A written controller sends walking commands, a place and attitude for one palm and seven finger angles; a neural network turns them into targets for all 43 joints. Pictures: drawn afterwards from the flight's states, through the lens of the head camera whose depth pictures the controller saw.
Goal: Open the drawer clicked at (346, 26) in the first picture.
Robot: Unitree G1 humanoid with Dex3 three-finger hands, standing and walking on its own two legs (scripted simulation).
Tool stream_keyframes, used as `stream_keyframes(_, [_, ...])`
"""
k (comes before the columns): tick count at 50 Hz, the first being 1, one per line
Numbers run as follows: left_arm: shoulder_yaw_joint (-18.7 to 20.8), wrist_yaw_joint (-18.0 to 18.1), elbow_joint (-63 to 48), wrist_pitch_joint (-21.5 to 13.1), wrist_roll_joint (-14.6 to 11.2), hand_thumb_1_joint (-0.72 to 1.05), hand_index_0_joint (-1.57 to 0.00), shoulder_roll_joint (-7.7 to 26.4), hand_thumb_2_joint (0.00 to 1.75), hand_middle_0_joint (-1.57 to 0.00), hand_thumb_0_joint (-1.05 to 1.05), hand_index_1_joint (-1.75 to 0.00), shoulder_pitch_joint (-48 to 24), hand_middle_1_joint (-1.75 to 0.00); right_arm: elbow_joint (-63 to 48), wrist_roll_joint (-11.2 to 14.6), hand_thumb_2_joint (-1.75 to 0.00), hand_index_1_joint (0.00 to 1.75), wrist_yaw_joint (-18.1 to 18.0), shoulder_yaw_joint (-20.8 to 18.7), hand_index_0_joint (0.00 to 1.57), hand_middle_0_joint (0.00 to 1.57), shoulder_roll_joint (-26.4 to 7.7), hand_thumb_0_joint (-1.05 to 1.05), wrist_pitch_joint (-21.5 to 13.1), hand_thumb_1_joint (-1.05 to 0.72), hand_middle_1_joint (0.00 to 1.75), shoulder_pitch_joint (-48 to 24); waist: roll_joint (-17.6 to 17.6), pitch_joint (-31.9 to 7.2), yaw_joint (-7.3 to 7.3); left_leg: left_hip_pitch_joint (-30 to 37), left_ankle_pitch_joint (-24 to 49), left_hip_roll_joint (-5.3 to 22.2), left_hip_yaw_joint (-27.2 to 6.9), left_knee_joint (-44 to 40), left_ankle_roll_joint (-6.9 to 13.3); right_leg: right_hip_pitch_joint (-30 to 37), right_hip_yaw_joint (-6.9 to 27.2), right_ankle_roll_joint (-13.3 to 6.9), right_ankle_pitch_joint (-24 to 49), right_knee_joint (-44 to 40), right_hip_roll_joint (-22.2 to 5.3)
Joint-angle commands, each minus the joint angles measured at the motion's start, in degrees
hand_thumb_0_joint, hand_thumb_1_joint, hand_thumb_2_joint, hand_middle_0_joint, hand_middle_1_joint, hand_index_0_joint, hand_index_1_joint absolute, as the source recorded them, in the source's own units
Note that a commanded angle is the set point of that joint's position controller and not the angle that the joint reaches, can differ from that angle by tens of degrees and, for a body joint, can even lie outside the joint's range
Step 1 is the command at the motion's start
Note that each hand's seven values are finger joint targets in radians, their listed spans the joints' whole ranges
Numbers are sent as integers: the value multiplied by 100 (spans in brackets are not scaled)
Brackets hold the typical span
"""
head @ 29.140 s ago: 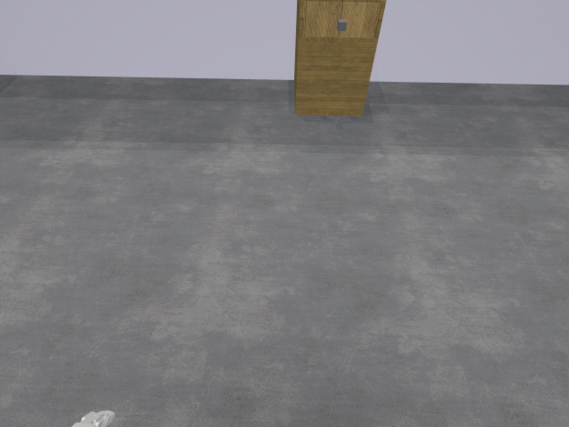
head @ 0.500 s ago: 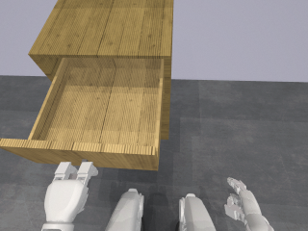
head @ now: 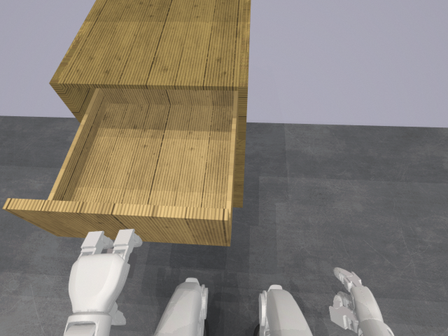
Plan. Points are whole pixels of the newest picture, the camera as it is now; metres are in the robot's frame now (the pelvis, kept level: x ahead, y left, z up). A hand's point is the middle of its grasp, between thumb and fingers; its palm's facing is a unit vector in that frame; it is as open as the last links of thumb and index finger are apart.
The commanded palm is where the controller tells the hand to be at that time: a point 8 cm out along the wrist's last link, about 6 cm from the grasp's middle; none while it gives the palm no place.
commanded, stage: lift the hand off the handle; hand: left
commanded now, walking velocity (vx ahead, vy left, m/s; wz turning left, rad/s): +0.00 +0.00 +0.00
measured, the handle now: (123, 251) +0.27 +0.21 -0.05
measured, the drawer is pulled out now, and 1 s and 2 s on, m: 0.29 0.29 0.29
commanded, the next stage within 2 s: none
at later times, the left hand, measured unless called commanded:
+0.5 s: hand (113, 270) +0.23 +0.22 -0.04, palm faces -0.05 -0.08 -1.00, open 13.6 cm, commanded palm +0.22 +0.21 +0.01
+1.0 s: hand (102, 267) +0.23 +0.22 +0.00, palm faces -0.06 -0.09 -0.99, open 13.7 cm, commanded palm +0.22 +0.21 +0.05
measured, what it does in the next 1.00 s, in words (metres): stands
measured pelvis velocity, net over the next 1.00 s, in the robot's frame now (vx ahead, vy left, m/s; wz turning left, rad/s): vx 0.02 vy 0.01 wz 0.00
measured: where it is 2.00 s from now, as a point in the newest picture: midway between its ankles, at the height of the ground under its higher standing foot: outside the picture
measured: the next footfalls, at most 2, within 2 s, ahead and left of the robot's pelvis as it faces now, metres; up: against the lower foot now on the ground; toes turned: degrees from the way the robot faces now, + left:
none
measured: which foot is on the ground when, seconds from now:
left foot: down 0.00-1.00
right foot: down 0.00-1.00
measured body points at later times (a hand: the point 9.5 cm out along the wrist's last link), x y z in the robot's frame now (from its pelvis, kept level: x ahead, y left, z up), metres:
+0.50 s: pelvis +0.00 +0.01 +0.02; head +0.10 -0.01 +0.46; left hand +0.23 +0.22 +0.02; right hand +0.19 -0.22 -0.10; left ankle +0.04 +0.13 -0.59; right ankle +0.03 -0.09 -0.59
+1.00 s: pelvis +0.02 +0.01 +0.05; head +0.10 -0.01 +0.49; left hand +0.23 +0.22 +0.05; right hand +0.21 -0.22 -0.07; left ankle +0.04 +0.13 -0.59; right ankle +0.03 -0.09 -0.59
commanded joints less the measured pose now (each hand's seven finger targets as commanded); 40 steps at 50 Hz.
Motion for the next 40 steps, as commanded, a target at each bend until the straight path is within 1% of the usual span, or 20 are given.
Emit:
stream_keyframes(1, [491,261,-941,25,-64,-50,-30,839,30,-30,0,-120,-149,-120,-796,-10,-90,30,-39,-187,20,20,-557,0,-263,-90,30,-283,-285,-1646,-46,1495,814,-219,145,-865,321,1066,357,9,1051,-1600,-19])
stream_keyframes(3, [563,260,-883,31,-78,-50,-30,870,30,-30,0,-120,-166,-120,-774,-3,-90,30,-57,-197,20,20,-571,0,-278,-90,30,-258,-301,-1642,-40,1509,871,-210,115,-879,327,1095,319,-12,1156,-1569,-2])
stream_keyframes(5, [390,284,-930,24,-11,-50,-30,760,30,-30,0,-120,-330,-120,-768,-5,-90,30,-41,-210,20,20,-569,0,-273,-90,30,-293,-61,-1629,-53,1627,875,-209,118,-899,317,964,257,-22,1082,-1550,-4])
stream_keyframes(7, [438,302,-853,48,3,-50,-30,779,30,-30,0,-120,-320,-120,-755,-9,-90,30,-39,-214,20,20,-573,0,-265,-90,30,-289,-166,-1683,-44,1665,909,-208,108,-912,313,931,236,-18,1085,-1529,11])
stream_keyframes(11, [261,308,-870,115,16,-50,-30,658,30,-30,0,-120,-575,-120,-765,-7,-90,30,-27,-209,20,20,-583,0,-257,-90,30,-270,-154,-1777,-96,1788,916,-198,70,-980,316,864,169,-9,993,-1538,9])
stream_keyframes(12, [221,309,-843,145,13,-50,-30,626,30,-30,0,-120,-641,-120,-760,2,-90,30,-36,-225,20,20,-591,0,-262,-90,30,-264,-172,-1657,-125,1814,880,-190,60,-1007,315,832,146,-14,972,-1581,8])
stream_keyframes(15, [229,309,-1027,276,-23,-50,-30,674,30,-30,0,-120,-539,-120,-831,33,-90,30,-42,-225,20,20,-593,0,-236,-90,30,-246,-36,-1864,-49,2065,1023,-199,70,-1161,310,1080,127,-28,1093,-1642,20])
stream_keyframes(19, [158,256,-1222,373,-95,-50,-30,685,30,-30,0,-120,-585,-120,-871,51,-90,30,-70,-189,20,20,-572,0,-221,-90,30,-211,-186,-1950,-113,2200,1127,-189,94,-1263,319,1323,176,17,1269,-1770,6])
stream_keyframes(20, [229,243,-1138,378,-122,-50,-30,731,30,-30,0,-120,-461,-120,-840,71,-90,30,-92,-201,20,20,-564,0,-226,-90,30,-204,-191,-1818,-74,2185,1124,-195,98,-1302,314,1409,159,-1,1325,-1809,16])
stream_keyframes(24, [144,194,-1014,372,-104,-50,-30,656,30,-30,0,-120,-395,-120,-832,55,-90,30,-83,-151,20,20,-565,0,-219,-90,30,-198,-255,-1657,-118,2190,1104,-190,117,-1391,315,1445,181,14,1298,-1923,14])
stream_keyframes(25, [167,183,-938,375,-116,-50,-30,677,30,-30,0,-120,-385,-120,-812,74,-90,30,-96,-166,20,20,-568,0,-214,-90,30,-197,-266,-1479,-114,2168,1056,-193,114,-1415,315,1485,191,-7,1304,-1987,21])
stream_keyframes(28, [286,169,-971,346,-136,-50,-30,778,30,-30,0,-120,-440,-120,-826,69,-90,30,-97,-167,20,20,-591,0,-219,-90,30,-186,-217,-1441,-102,2251,1060,-189,133,-1492,318,1563,242,-19,1312,-2085,26])
stream_keyframes(29, [228,168,-1069,318,-140,-50,-30,742,30,-30,0,-120,-461,-120,-843,55,-90,30,-82,-154,20,20,-579,0,-219,-90,30,-188,-174,-1643,-102,2295,1118,-201,158,-1484,324,1625,253,7,1362,-2055,7])
stream_keyframes(32, [321,158,-1138,249,-175,-50,-30,798,30,-30,0,-120,-359,-120,-863,59,-90,30,-79,-190,20,20,-585,0,-211,-90,30,-179,-170,-1475,-76,2392,1190,-205,148,-1538,314,1698,258,-19,1499,-2117,21])
stream_keyframes(33, [318,153,-1190,248,-185,-50,-30,792,30,-30,0,-120,-219,-120,-892,49,-90,30,-73,-182,20,20,-591,0,-222,-90,30,-194,-46,-1518,-58,2469,1276,-205,151,-1574,316,1740,253,-29,1605,-2124,18])
stream_keyframes(34, [350,166,-1184,241,-155,-50,-30,816,30,-30,0,-120,-171,-120,-900,41,-90,30,-52,-167,20,20,-580,0,-201,-90,30,-155,-124,-1632,-60,2508,1343,-214,162,-1569,314,1750,247,-12,1627,-2093,27])
stream_keyframes(35, [247,150,-1197,241,-174,-50,-30,716,30,-30,0,-120,-205,-120,-897,46,-90,30,-57,-192,20,20,-585,0,-196,-90,30,-170,-141,-1491,-100,2528,1335,-211,150,-1580,317,1767,237,-22,1699,-2140,23])
stream_keyframes(38, [298,131,-1286,246,-198,-50,-30,761,30,-30,0,-120,-78,-120,-948,38,-90,30,-28,-187,20,20,-601,0,-191,-90,30,-173,-33,-1504,-56,2622,1430,-210,151,-1662,312,1858,236,-37,1780,-2173,25])
stream_keyframes(39, [234,118,-1231,258,-185,-50,-30,706,30,-30,0,-120,-38,-120,-958,37,-90,30,-6,-170,20,20,-594,0,-173,-90,30,-144,-142,-1529,-106,2644,1423,-213,162,-1667,315,1849,212,-8,1740,-2196,22])
stream_keyframes(40, [261,106,-1246,260,-192,-50,-30,729,30,-30,0,-120,-97,-120,-941,54,-90,30,-19,-198,20,20,-605,0,-155,-90,30,-158,-172,-1379,-86,2656,1399,-201,132,-1712,304,1852,221,-32,1750,-2225,40])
